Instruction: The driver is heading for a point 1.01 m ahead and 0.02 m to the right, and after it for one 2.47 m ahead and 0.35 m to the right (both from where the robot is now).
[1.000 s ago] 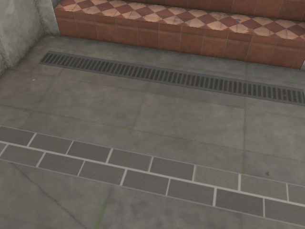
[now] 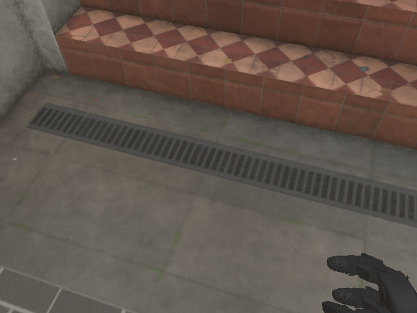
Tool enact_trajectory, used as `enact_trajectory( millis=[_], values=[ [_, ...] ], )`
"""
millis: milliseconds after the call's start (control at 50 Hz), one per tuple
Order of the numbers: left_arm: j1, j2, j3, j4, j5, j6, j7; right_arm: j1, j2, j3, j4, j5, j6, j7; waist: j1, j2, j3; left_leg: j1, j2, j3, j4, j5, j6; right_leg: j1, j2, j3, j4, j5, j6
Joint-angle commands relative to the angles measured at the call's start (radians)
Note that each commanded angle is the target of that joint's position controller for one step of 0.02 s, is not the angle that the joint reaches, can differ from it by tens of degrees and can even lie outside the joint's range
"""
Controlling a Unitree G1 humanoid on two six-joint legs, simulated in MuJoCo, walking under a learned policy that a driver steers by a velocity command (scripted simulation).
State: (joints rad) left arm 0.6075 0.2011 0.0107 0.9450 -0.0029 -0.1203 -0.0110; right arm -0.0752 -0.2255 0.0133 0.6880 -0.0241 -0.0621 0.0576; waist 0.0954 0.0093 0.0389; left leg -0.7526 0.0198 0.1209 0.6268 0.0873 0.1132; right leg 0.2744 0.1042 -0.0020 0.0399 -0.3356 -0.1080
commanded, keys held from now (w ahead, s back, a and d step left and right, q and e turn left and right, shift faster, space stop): w+shift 1.00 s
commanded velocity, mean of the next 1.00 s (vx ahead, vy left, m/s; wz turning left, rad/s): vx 1.00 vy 0.00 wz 0.00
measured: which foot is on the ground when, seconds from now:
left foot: up 0.00-0.06, down 0.08-0.54, up 0.56-0.94, down 0.96-1.00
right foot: down 0.00-0.08, up 0.10-0.50, down 0.52-0.94, up 0.96-1.00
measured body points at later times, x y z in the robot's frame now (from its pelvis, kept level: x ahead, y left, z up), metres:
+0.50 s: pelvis +0.48 -0.02 -0.01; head +0.52 -0.02 +0.44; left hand +0.75 +0.17 -0.07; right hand +0.37 -0.27 -0.14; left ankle +0.24 +0.06 -0.71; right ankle +0.69 -0.13 -0.70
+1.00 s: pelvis +0.97 -0.02 +0.00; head +0.99 -0.01 +0.44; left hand +0.93 +0.24 -0.15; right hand +1.17 -0.25 -0.09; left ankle +1.10 +0.04 -0.72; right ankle +0.72 -0.13 -0.63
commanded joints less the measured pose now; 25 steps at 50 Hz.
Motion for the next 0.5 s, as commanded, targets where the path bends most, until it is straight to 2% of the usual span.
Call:
enact_trajectory(
  millis=[20,40,60,80,100,120,140,160,180,200,220,240,260,300,340,360,380,420,440,460,480,500],
  values=[
    [-0.021,0.215,0.040,-0.026,0.023,0.003,0.031,0.068,-0.121,-0.030,-0.024,0.001,-0.007,-0.027,-0.143,-0.123,-0.037,0.349,-0.117,0.037,-0.052,-0.097,0.039,-0.106,-0.278,0.025,0.259,1.444,0.029],
    [-0.042,0.233,0.045,-0.019,0.039,0.019,0.042,0.240,-0.166,-0.049,0.026,0.004,-0.006,-0.039,-0.220,-0.132,-0.125,0.511,-0.133,0.012,-0.061,-0.144,0.056,-0.105,-0.293,0.027,0.467,1.495,0.032],
    [-0.109,0.259,0.053,-0.028,0.044,0.033,0.045,0.461,-0.197,-0.069,0.097,0.006,-0.005,-0.055,-0.328,-0.131,-0.208,0.730,-0.098,-0.022,-0.123,-0.161,0.081,-0.189,-0.282,0.005,0.742,1.411,0.026],
    [-0.159,0.217,0.046,-0.053,0.046,0.030,0.039,0.635,-0.258,-0.098,0.131,-0.012,0.001,-0.076,-0.385,-0.060,-0.307,0.977,0.069,-0.184,-0.059,-0.426,0.128,-0.415,-0.202,-0.016,1.121,0.977,-0.002],
    [-0.016,0.036,0.008,-0.089,-0.010,0.011,0.013,0.588,-0.294,-0.110,0.128,-0.036,-0.001,-0.069,-0.200,0.292,-0.421,1.289,0.370,-0.788,-0.144,-0.557,0.279,-0.879,-0.006,0.053,1.537,-0.119,0.049],
    [-0.116,0.154,0.022,-0.102,-0.004,0.002,0.018,0.518,-0.224,-0.110,0.121,-0.013,0.000,-0.051,-0.239,0.070,-0.347,1.200,0.333,-0.880,-0.308,-0.686,0.284,-1.033,-0.052,0.113,1.540,-0.043,-0.003],
    [-0.231,0.162,0.024,-0.135,-0.003,-0.003,0.017,0.450,-0.179,-0.101,0.131,-0.009,-0.010,-0.049,-0.205,0.019,-0.169,1.026,0.310,-0.730,-0.370,-0.650,0.252,-1.063,-0.111,0.108,1.472,0.047,-0.014],
    [-0.256,0.144,0.019,-0.141,0.005,-0.003,0.010,0.423,-0.117,-0.090,0.148,-0.014,-0.018,-0.046,-0.158,-0.059,-0.061,0.842,0.281,-0.635,-0.420,-0.563,0.221,-1.020,-0.145,0.101,1.393,0.066,-0.020],
    [-0.279,0.122,0.014,-0.152,0.023,0.010,0.000,0.415,-0.087,-0.079,0.164,-0.018,-0.030,-0.046,-0.116,-0.065,-0.008,0.710,0.234,-0.555,-0.440,-0.516,0.188,-0.974,-0.173,0.117,1.341,0.066,-0.014],
    [-0.257,0.096,0.006,-0.149,0.041,0.030,-0.014,0.418,-0.063,-0.069,0.183,-0.014,-0.038,-0.051,-0.071,-0.052,0.021,0.606,0.195,-0.492,-0.473,-0.527,0.160,-0.929,-0.188,0.112,1.304,0.063,0.001],
    [-0.262,0.073,0.000,-0.154,0.048,0.044,-0.025,0.427,-0.062,-0.066,0.197,-0.003,-0.048,-0.051,-0.049,-0.025,0.045,0.552,0.174,-0.444,-0.506,-0.525,0.146,-0.926,-0.210,0.105,1.257,0.061,0.015],
    [-0.304,0.063,-0.005,-0.174,0.054,0.052,-0.033,0.441,-0.079,-0.068,0.210,0.008,-0.059,-0.049,-0.042,-0.008,0.075,0.517,0.161,-0.402,-0.540,-0.501,0.141,-0.960,-0.233,0.086,1.216,0.077,0.029],
    [-0.364,0.068,-0.008,-0.201,0.057,0.055,-0.037,0.453,-0.095,-0.071,0.216,0.014,-0.067,-0.045,-0.046,-0.001,0.102,0.491,0.145,-0.361,-0.572,-0.459,0.140,-0.997,-0.248,0.061,1.165,0.130,0.040],
    [-0.504,0.086,-0.013,-0.257,0.052,0.050,-0.041,0.473,-0.108,-0.071,0.218,0.019,-0.079,-0.034,-0.068,-0.004,0.145,0.453,0.097,-0.262,-0.612,-0.293,0.128,-1.010,-0.263,0.010,0.975,0.273,0.053],
    [-0.592,0.074,-0.025,-0.282,0.039,0.039,-0.053,0.495,-0.113,-0.070,0.221,0.033,-0.091,-0.030,-0.087,-0.020,0.145,0.404,0.053,-0.169,-0.632,-0.095,0.090,-0.857,-0.236,-0.045,0.747,0.465,0.043],
    [-0.628,0.063,-0.030,-0.286,0.031,0.036,-0.059,0.533,-0.128,-0.070,0.232,0.043,-0.098,-0.031,-0.108,-0.020,0.134,0.417,0.063,-0.160,-0.662,0.011,0.077,-0.785,-0.211,-0.082,0.684,0.542,0.032],
    [-0.653,0.067,-0.031,-0.291,0.025,0.035,-0.060,0.555,-0.150,-0.073,0.241,0.044,-0.100,-0.033,-0.116,-0.004,0.136,0.475,0.085,-0.152,-0.676,0.100,0.071,-0.760,-0.199,-0.088,0.634,0.587,0.021],
    [-0.700,0.097,-0.026,-0.297,0.027,0.036,-0.051,0.601,-0.167,-0.071,0.265,0.036,-0.093,-0.039,-0.137,0.002,0.121,0.688,0.098,-0.115,-0.639,0.313,0.049,-0.796,-0.161,-0.119,0.542,0.569,-0.002],
    [-0.702,0.113,-0.021,-0.301,0.031,0.034,-0.044,0.605,-0.190,-0.072,0.267,0.026,-0.087,-0.045,-0.134,0.037,0.092,0.770,0.115,-0.110,-0.577,0.491,0.040,-0.772,-0.132,-0.131,0.514,0.522,-0.012],
    [-0.678,0.135,-0.012,-0.296,0.038,0.033,-0.036,0.612,-0.211,-0.074,0.274,0.017,-0.078,-0.053,-0.112,0.069,0.042,0.851,0.133,-0.101,-0.491,0.698,0.032,-0.738,-0.091,-0.146,0.512,0.439,-0.024],
    [-0.601,0.163,0.000,-0.278,0.041,0.032,-0.027,0.612,-0.233,-0.077,0.282,0.002,-0.064,-0.064,-0.063,0.107,-0.025,0.901,0.155,-0.101,-0.348,0.848,0.023,-0.653,-0.056,-0.136,0.510,0.342,-0.039],
    [-0.425,0.203,0.020,-0.224,0.038,0.033,-0.013,0.589,-0.260,-0.084,0.283,-0.012,-0.048,-0.076,0.021,0.134,-0.119,0.889,0.167,-0.097,-0.139,0.899,0.015,-0.484,-0.033,-0.114,0.514,0.253,-0.055]
  ],
)
Velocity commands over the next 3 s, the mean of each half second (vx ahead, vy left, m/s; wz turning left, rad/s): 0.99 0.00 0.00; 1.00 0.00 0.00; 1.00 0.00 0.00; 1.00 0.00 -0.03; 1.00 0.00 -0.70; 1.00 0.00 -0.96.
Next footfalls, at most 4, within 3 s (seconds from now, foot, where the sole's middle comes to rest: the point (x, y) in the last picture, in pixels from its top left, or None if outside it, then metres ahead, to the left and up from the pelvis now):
0.08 left None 0.27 0.06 -0.76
0.52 right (279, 230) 0.73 -0.12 -0.76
0.96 left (235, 136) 1.14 0.05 -0.76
1.38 right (282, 59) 1.37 -0.12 -0.54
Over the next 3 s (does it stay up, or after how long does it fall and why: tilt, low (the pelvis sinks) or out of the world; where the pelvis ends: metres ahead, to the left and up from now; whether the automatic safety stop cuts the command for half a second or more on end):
stays up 2.00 0.06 0.82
